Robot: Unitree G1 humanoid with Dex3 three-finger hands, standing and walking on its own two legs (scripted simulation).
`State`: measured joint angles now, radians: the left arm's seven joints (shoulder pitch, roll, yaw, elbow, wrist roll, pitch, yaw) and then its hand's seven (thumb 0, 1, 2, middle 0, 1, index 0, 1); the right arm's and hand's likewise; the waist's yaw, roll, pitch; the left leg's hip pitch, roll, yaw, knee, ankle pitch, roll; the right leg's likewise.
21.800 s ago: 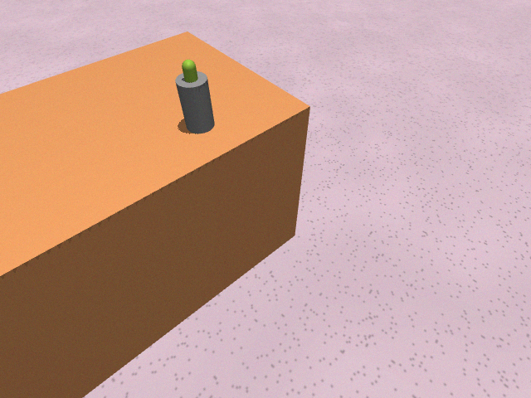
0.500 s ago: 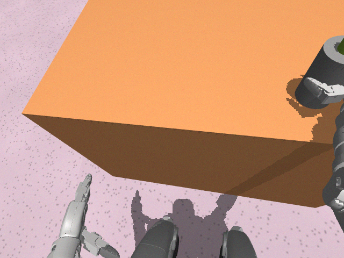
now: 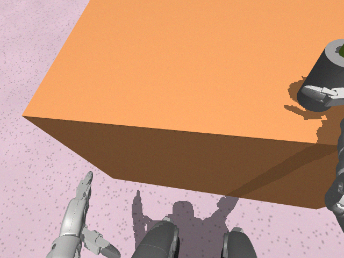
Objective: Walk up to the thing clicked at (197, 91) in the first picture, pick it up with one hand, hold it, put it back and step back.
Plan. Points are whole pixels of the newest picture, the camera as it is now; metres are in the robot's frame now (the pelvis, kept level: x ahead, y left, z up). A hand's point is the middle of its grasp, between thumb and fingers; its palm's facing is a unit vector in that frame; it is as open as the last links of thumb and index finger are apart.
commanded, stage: lower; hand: right
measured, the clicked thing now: (335, 70) +0.51 -0.24 +0.10
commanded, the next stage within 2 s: open in 0.04 s
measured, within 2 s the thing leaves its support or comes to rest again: neither
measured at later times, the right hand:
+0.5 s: hand (333, 80) +0.50 -0.25 +0.07, palm faces +0.25 +0.97 +0.01, open 12.3 cm
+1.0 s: hand out of the picture +0.51 -0.29 +0.19, palm faces +0.32 +0.95 -0.02, open 16.8 cm
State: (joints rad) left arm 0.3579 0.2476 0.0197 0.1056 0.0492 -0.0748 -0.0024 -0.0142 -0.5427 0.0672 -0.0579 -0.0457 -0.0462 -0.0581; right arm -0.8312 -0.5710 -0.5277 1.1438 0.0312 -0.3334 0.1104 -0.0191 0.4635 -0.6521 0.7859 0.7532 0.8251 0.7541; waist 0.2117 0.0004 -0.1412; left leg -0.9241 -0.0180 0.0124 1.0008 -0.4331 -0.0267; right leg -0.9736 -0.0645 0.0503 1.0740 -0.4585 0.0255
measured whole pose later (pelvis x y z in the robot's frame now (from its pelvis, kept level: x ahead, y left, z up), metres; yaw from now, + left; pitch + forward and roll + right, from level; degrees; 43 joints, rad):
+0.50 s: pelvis -0.01 +0.00 -0.01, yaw +0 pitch +21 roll +3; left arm 0.39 0.25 0.03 0.05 0.05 -0.05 -0.01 -0.01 -0.55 0.06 -0.06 -0.05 -0.05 -0.06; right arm -0.85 -0.57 -0.54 1.16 0.02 -0.34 0.11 -0.02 0.34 -0.39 0.68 0.55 0.69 0.54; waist 0.21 0.00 -0.14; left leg -0.96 -0.02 0.01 1.03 -0.43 -0.03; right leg -1.01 -0.07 0.05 1.11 -0.46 0.02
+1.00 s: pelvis +0.01 +0.00 +0.02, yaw +0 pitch +17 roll +3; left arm 0.34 0.25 0.00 0.24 0.02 -0.03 0.02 -0.01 -0.51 0.04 -0.06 -0.05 -0.06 -0.05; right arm -0.94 -0.68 -0.52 1.13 0.03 -0.21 0.13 -0.02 0.45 -0.08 0.14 0.11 0.13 0.10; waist 0.17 -0.03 -0.14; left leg -0.77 -0.02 0.01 0.88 -0.40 -0.03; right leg -0.82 -0.06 0.04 0.96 -0.43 0.02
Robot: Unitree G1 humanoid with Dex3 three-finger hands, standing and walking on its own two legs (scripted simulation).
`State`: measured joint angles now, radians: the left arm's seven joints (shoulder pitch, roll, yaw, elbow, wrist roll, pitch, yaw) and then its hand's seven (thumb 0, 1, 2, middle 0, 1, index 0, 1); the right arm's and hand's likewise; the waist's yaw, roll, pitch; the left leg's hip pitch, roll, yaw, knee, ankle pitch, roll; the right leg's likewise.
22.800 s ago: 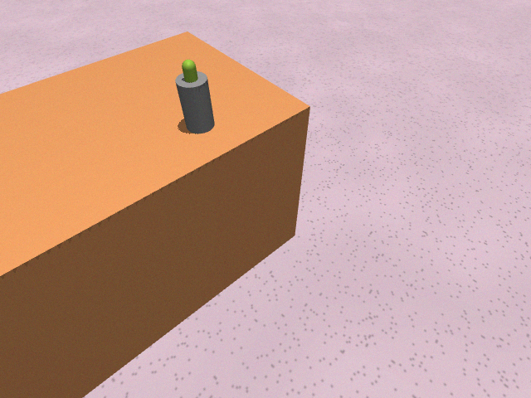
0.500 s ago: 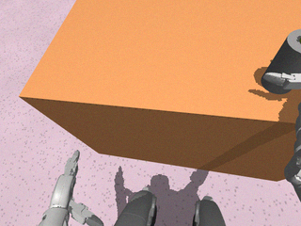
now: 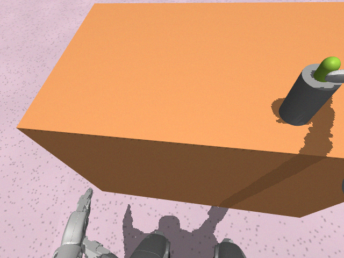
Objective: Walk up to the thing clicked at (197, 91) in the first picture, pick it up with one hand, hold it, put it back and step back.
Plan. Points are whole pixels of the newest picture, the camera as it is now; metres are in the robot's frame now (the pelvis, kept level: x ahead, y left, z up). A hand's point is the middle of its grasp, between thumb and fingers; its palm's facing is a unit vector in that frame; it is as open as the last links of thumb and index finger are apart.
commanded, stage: rise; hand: right
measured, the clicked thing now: (311, 90) +0.49 -0.24 +0.07
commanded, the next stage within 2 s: sink last in 0.10 s
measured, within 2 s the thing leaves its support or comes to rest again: neither
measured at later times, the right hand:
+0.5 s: hand out of the picture +0.45 -0.38 +0.17, palm faces +0.49 +0.81 -0.33, open 17.5 cm
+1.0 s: hand out of the picture +0.21 -0.25 +0.14, palm faces +0.36 +0.85 -0.38, open 17.6 cm
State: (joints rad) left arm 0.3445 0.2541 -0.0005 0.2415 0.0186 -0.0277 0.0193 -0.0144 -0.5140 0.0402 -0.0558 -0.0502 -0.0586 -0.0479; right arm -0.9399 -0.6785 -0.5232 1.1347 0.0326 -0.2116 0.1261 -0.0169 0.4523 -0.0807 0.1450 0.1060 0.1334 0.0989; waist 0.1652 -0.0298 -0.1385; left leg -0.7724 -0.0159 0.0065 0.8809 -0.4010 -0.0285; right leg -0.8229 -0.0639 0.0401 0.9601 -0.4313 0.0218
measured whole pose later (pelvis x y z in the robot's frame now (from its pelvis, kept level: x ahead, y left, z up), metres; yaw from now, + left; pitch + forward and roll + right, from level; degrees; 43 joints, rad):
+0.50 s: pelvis +0.04 -0.01 +0.03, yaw +0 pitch +13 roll +2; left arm 0.35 0.28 0.05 0.33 -0.04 0.06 -0.05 -0.01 -0.51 0.05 -0.05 -0.05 -0.05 -0.04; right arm -0.63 -0.70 -0.46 0.89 -0.03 -0.04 0.02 -0.02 0.56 -0.04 0.07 0.06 0.06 0.05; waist 0.04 -0.03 -0.14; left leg -0.54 0.00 -0.01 0.67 -0.36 -0.03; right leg -0.59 -0.05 0.01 0.75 -0.40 0.02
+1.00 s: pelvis +0.02 +0.01 +0.03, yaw -2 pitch +4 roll +0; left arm 0.39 0.23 0.12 0.27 -0.05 0.07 0.04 -0.01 -0.52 0.07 -0.05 -0.05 -0.05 -0.06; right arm 0.49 -0.31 -0.30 -0.30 0.09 -0.02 -0.02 -0.02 0.57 -0.05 0.07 0.06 0.06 0.05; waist -0.06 -0.05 -0.08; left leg -0.38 0.03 0.01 0.71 -0.39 -0.02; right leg -0.40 -0.02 0.02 0.71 -0.38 0.03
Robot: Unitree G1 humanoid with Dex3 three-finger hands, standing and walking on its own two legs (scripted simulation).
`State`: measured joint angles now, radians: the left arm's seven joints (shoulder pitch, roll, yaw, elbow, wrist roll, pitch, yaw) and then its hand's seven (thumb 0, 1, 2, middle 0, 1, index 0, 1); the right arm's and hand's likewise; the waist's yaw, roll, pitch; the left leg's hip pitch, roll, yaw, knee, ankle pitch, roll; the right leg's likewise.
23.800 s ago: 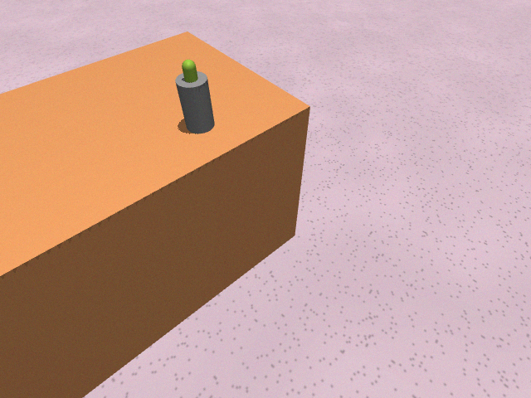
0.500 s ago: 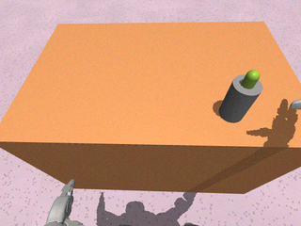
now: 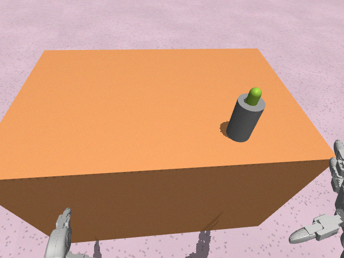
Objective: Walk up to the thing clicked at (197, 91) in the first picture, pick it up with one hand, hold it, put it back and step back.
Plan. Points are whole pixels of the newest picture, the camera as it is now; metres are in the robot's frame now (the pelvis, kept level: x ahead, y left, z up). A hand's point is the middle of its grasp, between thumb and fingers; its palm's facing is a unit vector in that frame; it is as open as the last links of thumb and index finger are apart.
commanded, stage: sink last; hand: right
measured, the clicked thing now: (246, 113) +0.48 -0.23 +0.04
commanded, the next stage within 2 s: home in 0.30 s
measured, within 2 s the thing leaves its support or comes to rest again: neither
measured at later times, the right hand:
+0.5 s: hand (343, 215) +0.15 -0.29 +0.11, palm faces +0.45 +0.79 -0.42, open 17.6 cm
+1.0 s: hand (247, 239) +0.16 -0.18 -0.07, palm faces +0.10 +0.98 -0.16, open 17.6 cm
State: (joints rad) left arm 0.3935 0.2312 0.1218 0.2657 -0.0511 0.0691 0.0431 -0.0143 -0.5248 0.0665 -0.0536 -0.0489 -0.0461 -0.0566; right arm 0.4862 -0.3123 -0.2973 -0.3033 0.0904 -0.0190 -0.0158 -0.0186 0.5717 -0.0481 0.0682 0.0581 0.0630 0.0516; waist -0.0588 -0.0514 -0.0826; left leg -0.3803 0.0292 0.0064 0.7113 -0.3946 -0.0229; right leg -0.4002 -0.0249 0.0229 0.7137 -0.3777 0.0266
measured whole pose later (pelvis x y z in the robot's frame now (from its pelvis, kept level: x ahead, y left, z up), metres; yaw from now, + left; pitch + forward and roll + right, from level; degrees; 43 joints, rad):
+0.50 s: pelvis -0.03 +0.01 +0.00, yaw -1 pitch +2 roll +0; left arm 0.42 0.24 0.14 0.33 -0.03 -0.07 0.08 -0.02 -0.49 0.12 -0.07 -0.08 -0.07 -0.09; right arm 0.46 -0.34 -0.41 -0.18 0.08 -0.18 -0.04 -0.02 0.57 -0.05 0.06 0.06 0.06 0.05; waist -0.06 -0.03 -0.05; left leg -0.40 0.03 0.02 0.75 -0.38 -0.01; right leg -0.42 -0.02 0.04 0.73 -0.34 0.04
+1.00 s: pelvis -0.01 +0.00 -0.01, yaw +0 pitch +6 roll +0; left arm 0.34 0.17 -0.01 0.35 -0.01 -0.08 0.07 0.00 0.78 0.84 -0.19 -0.28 -0.19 -0.28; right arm 0.40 -0.17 -0.03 0.21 0.03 -0.06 -0.03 -0.02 0.58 -0.04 0.06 0.05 0.05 0.04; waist 0.00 0.02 -0.05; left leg -0.49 0.03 0.00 0.80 -0.41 -0.03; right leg -0.51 -0.03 0.02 0.81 -0.40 0.03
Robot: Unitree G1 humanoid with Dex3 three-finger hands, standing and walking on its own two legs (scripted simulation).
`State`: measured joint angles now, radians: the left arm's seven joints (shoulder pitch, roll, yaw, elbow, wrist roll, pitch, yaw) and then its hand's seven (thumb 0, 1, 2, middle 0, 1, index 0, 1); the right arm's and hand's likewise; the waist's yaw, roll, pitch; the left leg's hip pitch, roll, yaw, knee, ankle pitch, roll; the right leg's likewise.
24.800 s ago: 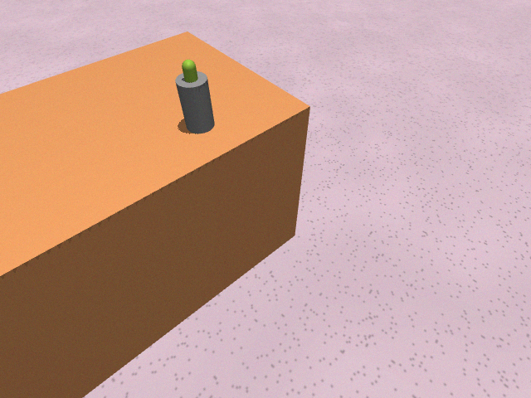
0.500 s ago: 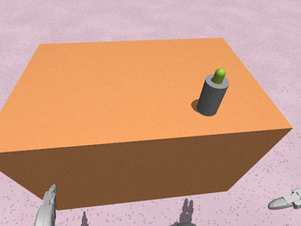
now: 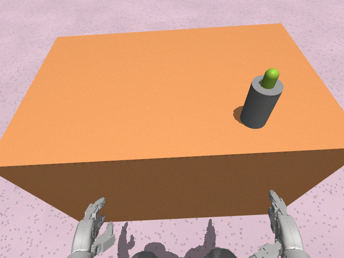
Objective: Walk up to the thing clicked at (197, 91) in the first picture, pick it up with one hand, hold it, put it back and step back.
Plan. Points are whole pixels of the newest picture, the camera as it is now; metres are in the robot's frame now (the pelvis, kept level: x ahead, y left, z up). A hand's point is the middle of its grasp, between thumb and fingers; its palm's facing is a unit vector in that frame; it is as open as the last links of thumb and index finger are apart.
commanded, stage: home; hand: right
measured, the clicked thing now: (262, 97) +0.49 -0.23 +0.05
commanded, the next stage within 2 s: none
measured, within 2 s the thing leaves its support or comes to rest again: neither
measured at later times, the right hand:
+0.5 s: hand (259, 233) +0.17 -0.18 -0.07, palm faces +0.12 +0.96 -0.25, open 17.6 cm
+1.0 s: hand (262, 236) +0.17 -0.19 -0.07, palm faces +0.13 +0.95 -0.28, open 17.6 cm
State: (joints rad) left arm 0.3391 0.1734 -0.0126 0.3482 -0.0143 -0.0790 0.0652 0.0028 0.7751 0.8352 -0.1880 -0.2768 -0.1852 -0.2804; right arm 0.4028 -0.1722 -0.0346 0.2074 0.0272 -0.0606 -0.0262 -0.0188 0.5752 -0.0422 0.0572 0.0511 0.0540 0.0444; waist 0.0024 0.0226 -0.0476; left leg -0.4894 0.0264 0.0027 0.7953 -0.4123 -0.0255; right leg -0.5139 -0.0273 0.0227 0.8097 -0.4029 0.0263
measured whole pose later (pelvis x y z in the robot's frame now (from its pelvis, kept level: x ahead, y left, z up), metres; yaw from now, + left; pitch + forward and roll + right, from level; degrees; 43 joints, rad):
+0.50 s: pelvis +0.00 +0.00 -0.01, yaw +0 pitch +7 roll +1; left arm 0.27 0.21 0.00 0.52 -0.02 -0.07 0.10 0.01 0.90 0.90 -0.20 -0.30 -0.20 -0.30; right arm 0.43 -0.18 -0.01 0.11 0.02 0.11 -0.11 -0.02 0.57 -0.04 0.06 0.05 0.05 0.04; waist 0.01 -0.02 -0.07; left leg -0.54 0.01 0.01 0.87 -0.45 -0.02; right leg -0.57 -0.05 0.03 0.91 -0.46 0.03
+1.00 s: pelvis +0.00 +0.00 -0.02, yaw +0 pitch +7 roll +2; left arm 0.27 0.21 -0.01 0.51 -0.02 -0.10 0.14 0.01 0.90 0.90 -0.20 -0.30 -0.20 -0.30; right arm 0.45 -0.19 0.00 0.04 0.01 0.21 -0.14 -0.02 0.57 -0.04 0.06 0.05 0.05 0.04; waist 0.01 -0.03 -0.09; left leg -0.56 0.01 0.02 0.89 -0.46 -0.03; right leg -0.60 -0.04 0.04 0.94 -0.46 0.03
